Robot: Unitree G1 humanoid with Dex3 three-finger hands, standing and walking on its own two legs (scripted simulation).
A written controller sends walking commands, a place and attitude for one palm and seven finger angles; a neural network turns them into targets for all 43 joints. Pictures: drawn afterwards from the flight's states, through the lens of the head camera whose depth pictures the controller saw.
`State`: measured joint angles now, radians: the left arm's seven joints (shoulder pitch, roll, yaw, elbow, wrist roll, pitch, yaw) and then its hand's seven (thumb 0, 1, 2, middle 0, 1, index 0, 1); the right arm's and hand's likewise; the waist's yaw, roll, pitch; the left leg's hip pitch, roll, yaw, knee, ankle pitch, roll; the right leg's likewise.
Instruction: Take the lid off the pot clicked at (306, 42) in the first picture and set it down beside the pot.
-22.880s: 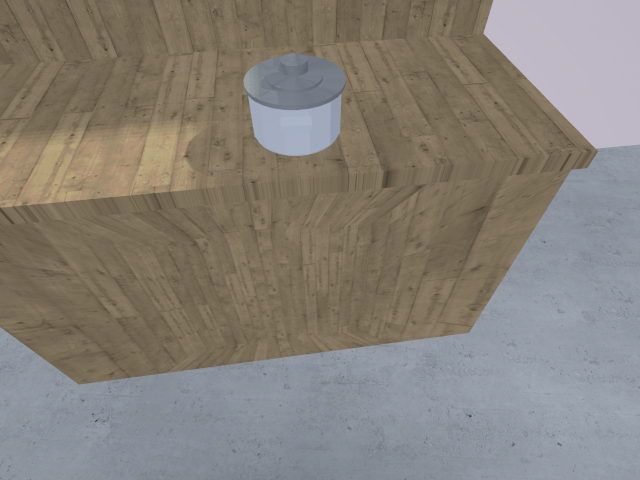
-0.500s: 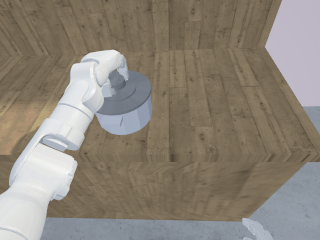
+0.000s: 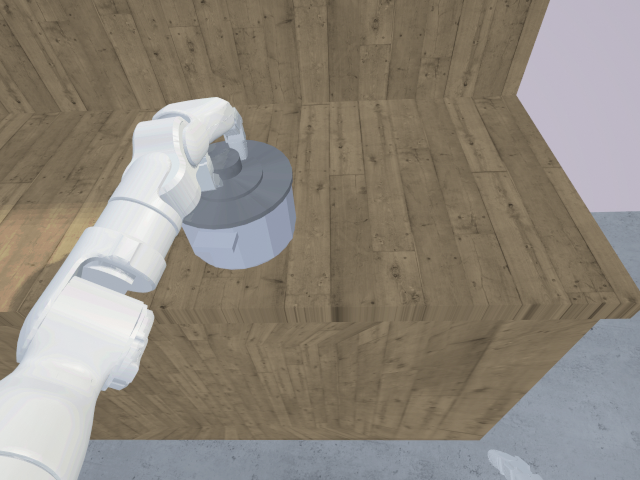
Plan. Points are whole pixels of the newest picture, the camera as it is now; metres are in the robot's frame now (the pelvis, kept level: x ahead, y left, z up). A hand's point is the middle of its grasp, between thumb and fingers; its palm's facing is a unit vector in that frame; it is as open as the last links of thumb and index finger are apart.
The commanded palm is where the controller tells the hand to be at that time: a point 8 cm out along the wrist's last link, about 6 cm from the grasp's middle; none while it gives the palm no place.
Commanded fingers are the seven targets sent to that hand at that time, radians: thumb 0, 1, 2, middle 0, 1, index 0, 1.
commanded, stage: lift the lid straight up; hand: left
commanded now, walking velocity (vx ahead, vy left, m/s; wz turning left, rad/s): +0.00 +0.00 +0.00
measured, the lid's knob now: (223, 163) +0.48 +0.12 +0.16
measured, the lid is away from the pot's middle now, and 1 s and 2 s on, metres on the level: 0.00 0.02 0.02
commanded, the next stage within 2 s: none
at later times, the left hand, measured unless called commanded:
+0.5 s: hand (203, 157) +0.46 +0.13 +0.19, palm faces -0.31 -0.06 -0.95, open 8.2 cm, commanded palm +0.44 +0.14 +0.27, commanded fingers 0.00 0.54 1.14 -1.05 -1.08 -0.82 -0.92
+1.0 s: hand (200, 123) +0.47 +0.13 +0.23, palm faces -0.25 -0.06 -0.97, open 8.1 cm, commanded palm +0.44 +0.13 +0.31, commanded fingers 0.00 0.54 1.14 -1.05 -1.08 -0.82 -0.92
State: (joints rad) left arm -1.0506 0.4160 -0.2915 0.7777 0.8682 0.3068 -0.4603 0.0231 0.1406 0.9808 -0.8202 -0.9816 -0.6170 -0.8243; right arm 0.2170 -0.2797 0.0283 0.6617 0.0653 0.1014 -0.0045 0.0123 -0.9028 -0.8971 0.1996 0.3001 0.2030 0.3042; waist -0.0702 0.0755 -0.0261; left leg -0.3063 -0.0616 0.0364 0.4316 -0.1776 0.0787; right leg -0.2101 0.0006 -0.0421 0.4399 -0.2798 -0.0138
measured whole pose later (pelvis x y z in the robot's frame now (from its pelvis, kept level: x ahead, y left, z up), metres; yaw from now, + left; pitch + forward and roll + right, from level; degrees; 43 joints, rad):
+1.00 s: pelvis +0.00 +0.01 +0.00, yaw +1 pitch +3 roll +0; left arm -1.18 0.43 -0.32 0.75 0.87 0.34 -0.53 0.12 0.23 0.98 -1.05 -1.08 -0.58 -0.79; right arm 0.19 -0.28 0.03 0.69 0.05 0.04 0.00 0.01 -0.90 -0.90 0.20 0.30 0.20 0.30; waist -0.05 0.09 -0.02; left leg -0.28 -0.08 0.03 0.39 -0.16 0.09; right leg -0.19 -0.01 -0.05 0.41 -0.27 -0.01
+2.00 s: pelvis +0.00 +0.00 +0.00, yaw +0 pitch +3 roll +0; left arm -1.38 0.49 -0.30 0.80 0.91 0.41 -0.59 0.12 0.23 0.99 -1.05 -1.08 -0.59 -0.78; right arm 0.21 -0.29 0.04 0.70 0.06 0.01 -0.01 0.01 -0.90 -0.90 0.20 0.30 0.20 0.30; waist -0.05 0.09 -0.04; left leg -0.28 -0.08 0.04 0.38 -0.15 0.09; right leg -0.20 -0.01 -0.03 0.42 -0.27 -0.01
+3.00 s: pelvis -0.01 +0.01 +0.00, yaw +1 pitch +3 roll -1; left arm -1.36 0.65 -0.28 0.83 0.94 0.31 -0.62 0.12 0.23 0.99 -1.05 -1.08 -0.59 -0.78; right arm 0.22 -0.29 0.04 0.68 0.08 0.05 -0.03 0.01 -0.90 -0.90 0.20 0.30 0.20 0.30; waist -0.06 0.07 -0.01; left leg -0.31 -0.08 0.02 0.40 -0.14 0.09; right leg -0.21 -0.01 -0.05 0.41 -0.25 0.00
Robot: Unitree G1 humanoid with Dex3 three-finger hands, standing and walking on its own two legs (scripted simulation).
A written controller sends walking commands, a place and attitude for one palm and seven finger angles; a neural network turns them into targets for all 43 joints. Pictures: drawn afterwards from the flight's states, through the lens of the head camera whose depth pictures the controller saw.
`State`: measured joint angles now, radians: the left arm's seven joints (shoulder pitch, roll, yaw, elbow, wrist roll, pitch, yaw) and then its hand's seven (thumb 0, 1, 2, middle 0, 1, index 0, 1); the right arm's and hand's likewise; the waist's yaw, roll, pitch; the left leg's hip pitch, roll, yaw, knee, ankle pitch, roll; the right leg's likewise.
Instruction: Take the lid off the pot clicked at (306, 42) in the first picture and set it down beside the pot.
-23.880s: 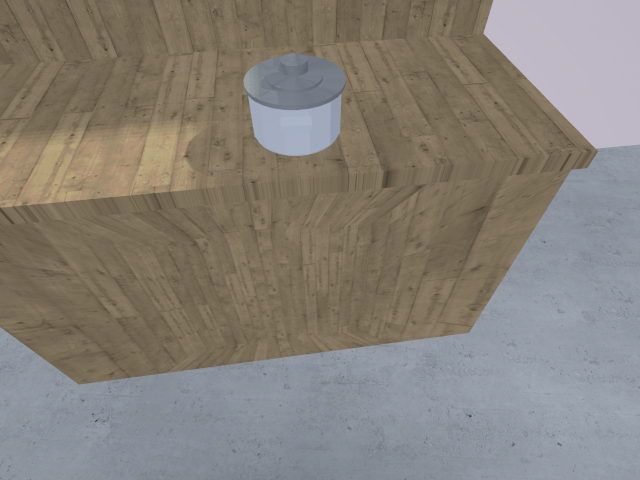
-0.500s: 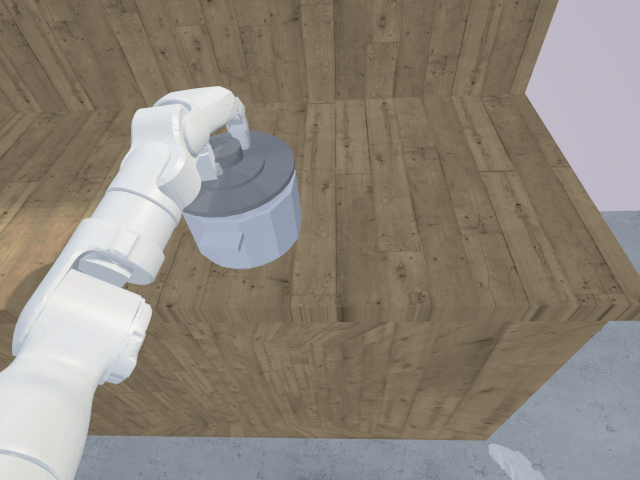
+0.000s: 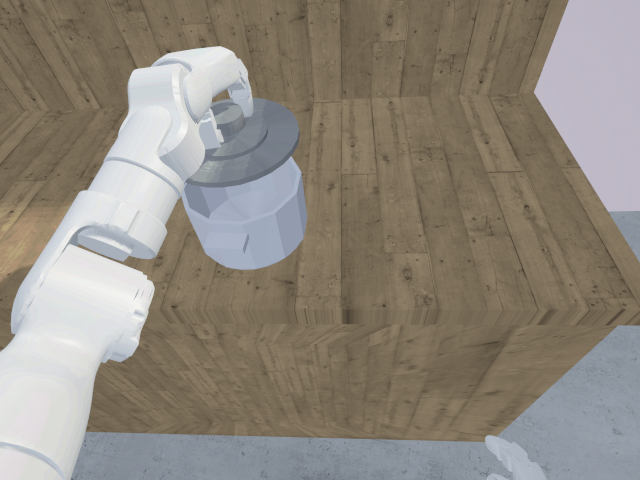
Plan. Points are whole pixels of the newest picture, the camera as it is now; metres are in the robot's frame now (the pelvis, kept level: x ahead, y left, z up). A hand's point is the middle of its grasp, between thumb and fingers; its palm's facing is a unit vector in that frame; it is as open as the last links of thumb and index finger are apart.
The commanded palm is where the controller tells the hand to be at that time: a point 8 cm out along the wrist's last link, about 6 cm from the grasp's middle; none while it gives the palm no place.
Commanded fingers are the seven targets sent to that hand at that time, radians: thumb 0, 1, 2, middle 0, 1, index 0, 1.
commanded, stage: lift the lid straight up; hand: left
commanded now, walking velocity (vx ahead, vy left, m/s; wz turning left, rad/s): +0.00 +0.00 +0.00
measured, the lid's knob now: (225, 119) +0.50 +0.11 +0.21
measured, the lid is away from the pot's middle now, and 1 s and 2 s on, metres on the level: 0.02 0.02 0.10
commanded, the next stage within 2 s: move the lid sideways beside the pot in 1.10 s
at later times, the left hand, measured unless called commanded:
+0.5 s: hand (195, 92) +0.45 +0.12 +0.27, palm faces -0.17 -0.04 -0.98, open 8.1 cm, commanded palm +0.43 +0.12 +0.35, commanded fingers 0.00 0.54 1.14 -1.05 -1.08 -0.82 -0.92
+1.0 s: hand (183, 46) +0.46 +0.12 +0.32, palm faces -0.11 -0.07 -0.99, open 8.1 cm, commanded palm +0.43 +0.13 +0.38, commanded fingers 0.00 0.54 1.14 -1.05 -1.08 -0.82 -0.92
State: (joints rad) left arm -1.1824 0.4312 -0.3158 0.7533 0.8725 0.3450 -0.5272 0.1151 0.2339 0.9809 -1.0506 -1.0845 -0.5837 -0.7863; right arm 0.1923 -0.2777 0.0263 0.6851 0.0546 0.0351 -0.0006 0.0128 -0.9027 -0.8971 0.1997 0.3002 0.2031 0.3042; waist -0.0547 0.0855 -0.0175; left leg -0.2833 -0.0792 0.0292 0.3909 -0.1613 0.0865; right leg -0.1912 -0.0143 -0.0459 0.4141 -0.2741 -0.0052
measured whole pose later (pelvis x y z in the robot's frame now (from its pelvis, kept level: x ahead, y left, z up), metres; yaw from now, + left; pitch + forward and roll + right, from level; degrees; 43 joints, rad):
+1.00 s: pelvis +0.00 +0.00 +0.00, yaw -1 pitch +3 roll +0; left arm -1.38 0.49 -0.30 0.80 0.91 0.41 -0.59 0.12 0.23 0.99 -1.05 -1.08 -0.59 -0.78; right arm 0.21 -0.29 0.04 0.70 0.06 0.01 -0.01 0.01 -0.90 -0.90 0.20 0.30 0.20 0.30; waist -0.05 0.09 -0.04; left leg -0.28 -0.08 0.04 0.38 -0.15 0.09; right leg -0.20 -0.01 -0.03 0.42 -0.27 -0.01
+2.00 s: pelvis -0.01 +0.01 +0.00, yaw +0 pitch +3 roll -1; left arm -1.36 0.65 -0.28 0.83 0.94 0.31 -0.62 0.12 0.23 0.99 -1.05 -1.08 -0.59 -0.78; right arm 0.22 -0.29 0.04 0.68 0.08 0.05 -0.03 0.01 -0.90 -0.90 0.20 0.30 0.20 0.30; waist -0.06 0.07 -0.01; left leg -0.31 -0.08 0.02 0.40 -0.14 0.09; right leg -0.21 -0.01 -0.05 0.41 -0.25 0.00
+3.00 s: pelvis -0.01 +0.00 +0.00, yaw +0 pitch +4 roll -1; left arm -1.35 0.90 -0.16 0.99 1.00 0.18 -0.63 0.12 0.23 0.99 -1.05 -1.08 -0.59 -0.78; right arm 0.25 -0.30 0.05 0.68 0.09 0.12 -0.05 0.01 -0.90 -0.90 0.20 0.30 0.20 0.30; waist -0.08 0.05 0.01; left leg -0.34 -0.06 0.01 0.42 -0.16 0.09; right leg -0.21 0.01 -0.05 0.37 -0.24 -0.01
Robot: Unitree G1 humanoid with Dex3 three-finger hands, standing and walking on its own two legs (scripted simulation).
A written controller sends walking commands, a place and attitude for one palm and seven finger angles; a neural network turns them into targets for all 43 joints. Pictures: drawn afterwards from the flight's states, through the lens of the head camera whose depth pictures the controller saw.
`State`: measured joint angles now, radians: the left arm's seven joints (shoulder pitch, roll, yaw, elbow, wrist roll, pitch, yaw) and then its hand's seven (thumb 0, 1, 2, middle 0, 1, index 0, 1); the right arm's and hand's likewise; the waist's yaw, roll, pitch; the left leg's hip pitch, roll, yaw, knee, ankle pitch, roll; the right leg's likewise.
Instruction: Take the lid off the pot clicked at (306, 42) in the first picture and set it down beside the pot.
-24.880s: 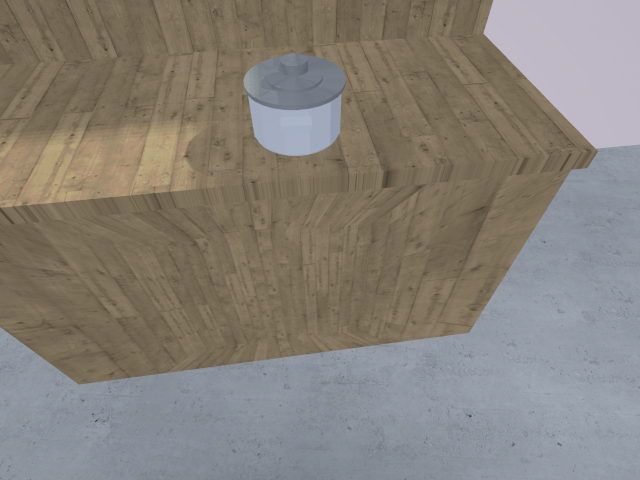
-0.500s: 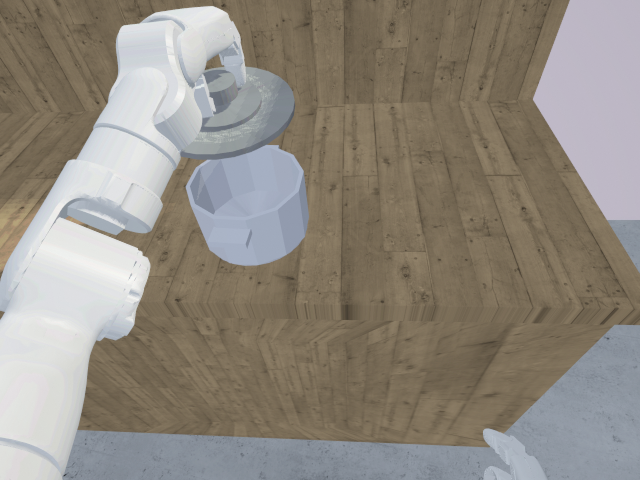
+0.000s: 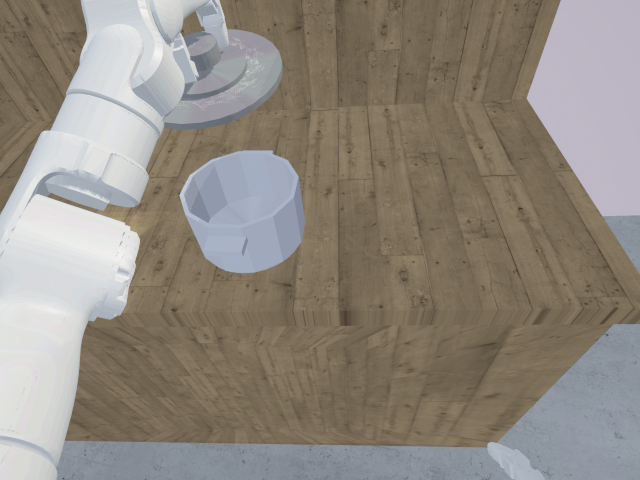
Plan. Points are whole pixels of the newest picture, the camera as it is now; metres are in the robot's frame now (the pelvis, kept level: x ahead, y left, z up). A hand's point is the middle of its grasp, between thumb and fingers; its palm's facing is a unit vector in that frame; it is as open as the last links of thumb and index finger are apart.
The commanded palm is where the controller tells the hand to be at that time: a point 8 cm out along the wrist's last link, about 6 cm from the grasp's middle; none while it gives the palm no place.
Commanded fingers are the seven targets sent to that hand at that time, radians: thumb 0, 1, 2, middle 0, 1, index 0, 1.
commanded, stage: lift the lid straight up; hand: left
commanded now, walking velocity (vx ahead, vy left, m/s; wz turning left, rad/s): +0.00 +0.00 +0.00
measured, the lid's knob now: (197, 51) +0.50 +0.12 +0.30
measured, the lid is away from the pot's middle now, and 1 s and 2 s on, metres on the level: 0.02 0.10 0.22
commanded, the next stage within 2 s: move the lid sideways beside the pot in 0.10 s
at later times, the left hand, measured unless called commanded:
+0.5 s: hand (146, 64) +0.45 +0.16 +0.31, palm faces -0.11 -0.04 -0.99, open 8.1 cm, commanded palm +0.43 +0.17 +0.38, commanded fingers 0.00 0.54 1.14 -1.05 -1.08 -0.82 -0.92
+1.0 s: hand (100, 73) +0.46 +0.22 +0.31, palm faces -0.14 -0.04 -0.99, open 8.1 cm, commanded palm +0.44 +0.22 +0.38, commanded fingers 0.00 0.54 1.14 -1.05 -1.08 -0.82 -0.92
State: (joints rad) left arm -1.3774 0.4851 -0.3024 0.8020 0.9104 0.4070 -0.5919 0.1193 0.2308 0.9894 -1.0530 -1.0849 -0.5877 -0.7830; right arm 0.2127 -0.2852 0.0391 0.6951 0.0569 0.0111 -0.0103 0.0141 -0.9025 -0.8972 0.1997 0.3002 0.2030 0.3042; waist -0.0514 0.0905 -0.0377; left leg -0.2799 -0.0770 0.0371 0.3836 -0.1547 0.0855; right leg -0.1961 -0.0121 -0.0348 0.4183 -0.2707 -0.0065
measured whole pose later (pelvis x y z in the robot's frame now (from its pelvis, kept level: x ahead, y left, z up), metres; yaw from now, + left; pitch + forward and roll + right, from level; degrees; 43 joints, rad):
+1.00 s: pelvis -0.01 +0.01 +0.00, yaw +1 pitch +3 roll -1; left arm -1.36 0.65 -0.28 0.83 0.94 0.31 -0.62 0.12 0.23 0.99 -1.05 -1.08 -0.59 -0.78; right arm 0.22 -0.29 0.04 0.68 0.08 0.05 -0.03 0.01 -0.90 -0.90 0.20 0.30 0.20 0.30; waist -0.06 0.07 -0.01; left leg -0.31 -0.08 0.02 0.40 -0.14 0.09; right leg -0.21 -0.01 -0.05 0.41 -0.25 0.00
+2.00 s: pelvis -0.01 +0.00 +0.00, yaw +1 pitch +4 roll -1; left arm -1.35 0.90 -0.16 0.99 1.00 0.18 -0.63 0.12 0.23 0.99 -1.05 -1.08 -0.59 -0.78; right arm 0.25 -0.30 0.05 0.68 0.09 0.12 -0.05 0.01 -0.90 -0.90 0.20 0.30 0.20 0.30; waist -0.08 0.05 0.01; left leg -0.34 -0.06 0.01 0.42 -0.16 0.09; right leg -0.21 0.01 -0.05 0.37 -0.24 -0.01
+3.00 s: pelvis +0.00 +0.01 +0.00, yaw +0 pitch +6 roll -2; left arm -1.27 0.91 -0.11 1.01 1.00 0.18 -0.60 0.11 0.24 0.99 -1.05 -1.08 -0.58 -0.78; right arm 0.31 -0.32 0.03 0.68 0.09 0.10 -0.05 0.01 -0.90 -0.90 0.20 0.30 0.20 0.30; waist -0.10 0.05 0.00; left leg -0.37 -0.06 0.01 0.44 -0.18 0.09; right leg -0.23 0.01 -0.05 0.37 -0.25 0.00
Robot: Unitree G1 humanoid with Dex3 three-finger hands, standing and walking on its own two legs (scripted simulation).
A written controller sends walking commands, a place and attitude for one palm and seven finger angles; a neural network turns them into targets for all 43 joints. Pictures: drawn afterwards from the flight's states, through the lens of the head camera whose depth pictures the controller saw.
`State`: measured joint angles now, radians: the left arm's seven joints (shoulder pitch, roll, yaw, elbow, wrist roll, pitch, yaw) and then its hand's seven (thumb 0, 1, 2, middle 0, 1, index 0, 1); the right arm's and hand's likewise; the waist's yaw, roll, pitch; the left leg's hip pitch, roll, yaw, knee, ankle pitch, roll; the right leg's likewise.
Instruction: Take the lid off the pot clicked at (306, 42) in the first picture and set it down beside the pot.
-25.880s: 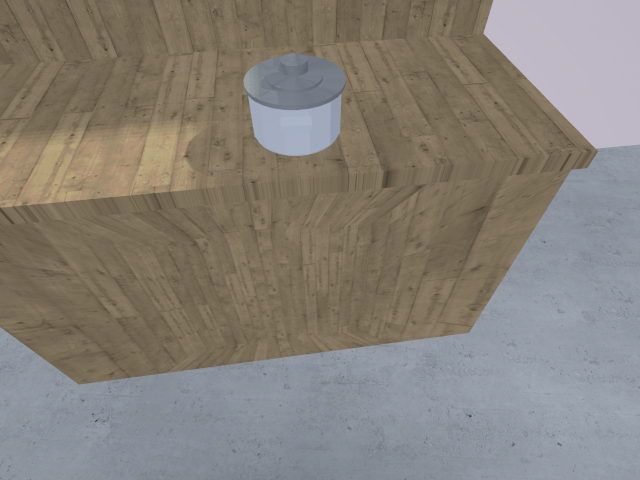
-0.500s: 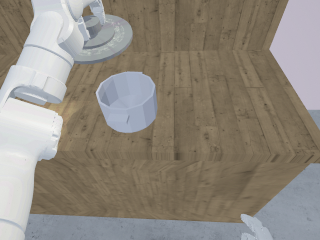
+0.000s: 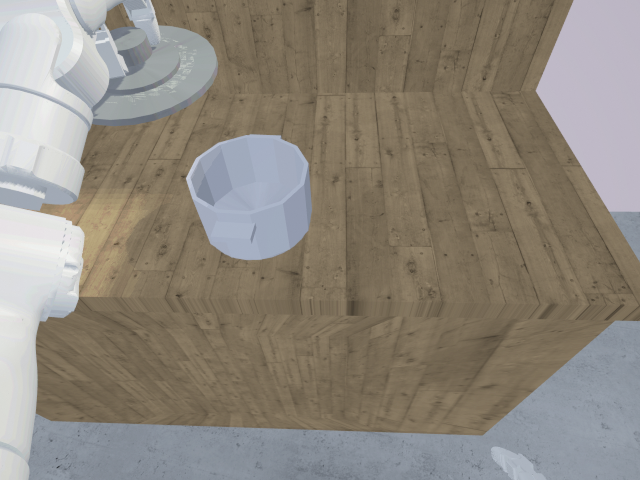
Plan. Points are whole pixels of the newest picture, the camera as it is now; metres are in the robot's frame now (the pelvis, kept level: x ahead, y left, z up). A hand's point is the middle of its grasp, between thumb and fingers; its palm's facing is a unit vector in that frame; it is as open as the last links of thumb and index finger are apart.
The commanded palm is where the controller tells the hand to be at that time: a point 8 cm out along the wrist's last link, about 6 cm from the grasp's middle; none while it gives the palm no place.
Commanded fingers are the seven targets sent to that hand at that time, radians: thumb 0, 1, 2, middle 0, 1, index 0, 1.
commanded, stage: move the lid sideways beside the pot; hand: left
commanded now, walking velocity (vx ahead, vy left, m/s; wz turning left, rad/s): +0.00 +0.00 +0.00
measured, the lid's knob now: (126, 46) +0.50 +0.20 +0.29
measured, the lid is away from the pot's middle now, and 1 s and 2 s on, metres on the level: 0.10 0.22 0.23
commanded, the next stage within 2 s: lower the lid onto the table in 1.22 s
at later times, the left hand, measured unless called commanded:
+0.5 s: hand (58, 47) +0.47 +0.25 +0.31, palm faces -0.12 -0.04 -0.99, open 8.1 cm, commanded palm +0.45 +0.26 +0.38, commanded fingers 0.00 0.54 1.14 -1.05 -1.08 -0.82 -0.92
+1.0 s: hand out of the picture +0.45 +0.31 +0.30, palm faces -0.19 -0.08 -0.98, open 8.1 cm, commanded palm +0.45 +0.32 +0.38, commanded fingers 0.00 0.54 1.14 -1.05 -1.08 -0.82 -0.92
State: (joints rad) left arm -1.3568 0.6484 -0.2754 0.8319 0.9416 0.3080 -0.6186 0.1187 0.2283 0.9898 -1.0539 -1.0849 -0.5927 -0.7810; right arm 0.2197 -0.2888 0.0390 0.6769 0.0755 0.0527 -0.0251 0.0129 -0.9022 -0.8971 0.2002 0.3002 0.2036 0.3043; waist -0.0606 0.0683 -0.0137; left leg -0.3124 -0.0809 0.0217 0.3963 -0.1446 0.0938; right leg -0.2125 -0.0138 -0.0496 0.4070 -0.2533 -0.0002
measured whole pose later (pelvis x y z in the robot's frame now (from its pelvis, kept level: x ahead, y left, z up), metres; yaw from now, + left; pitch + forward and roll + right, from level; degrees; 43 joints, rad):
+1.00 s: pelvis +0.00 +0.00 +0.00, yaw +0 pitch +4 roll -1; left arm -1.35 0.90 -0.16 0.99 1.00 0.18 -0.63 0.12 0.23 0.99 -1.05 -1.08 -0.59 -0.78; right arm 0.25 -0.30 0.05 0.68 0.09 0.12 -0.05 0.01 -0.90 -0.90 0.20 0.30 0.20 0.30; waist -0.08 0.05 0.01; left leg -0.34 -0.06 0.01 0.42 -0.16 0.09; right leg -0.21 0.01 -0.05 0.37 -0.24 -0.01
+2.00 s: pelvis +0.01 +0.00 +0.00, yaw +0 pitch +6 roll -2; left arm -1.27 0.91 -0.11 1.01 1.00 0.18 -0.60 0.11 0.24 0.99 -1.05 -1.08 -0.58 -0.78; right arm 0.31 -0.32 0.03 0.68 0.09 0.10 -0.05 0.01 -0.90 -0.90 0.20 0.30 0.20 0.30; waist -0.10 0.05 0.00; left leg -0.37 -0.06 0.01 0.44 -0.18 0.09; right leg -0.23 0.01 -0.05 0.37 -0.25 0.00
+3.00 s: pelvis +0.01 +0.01 +0.00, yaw -1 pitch +8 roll -3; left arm -1.19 0.88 -0.08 1.12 0.97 0.04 -0.54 0.11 0.25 0.99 -1.05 -1.08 -0.57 -0.78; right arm 0.33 -0.31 0.02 0.69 0.09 0.10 -0.05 0.01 -0.90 -0.90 0.20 0.30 0.21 0.30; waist -0.12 0.04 -0.02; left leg -0.43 -0.06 0.02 0.49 -0.20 0.11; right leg -0.28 0.01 -0.04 0.39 -0.25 0.01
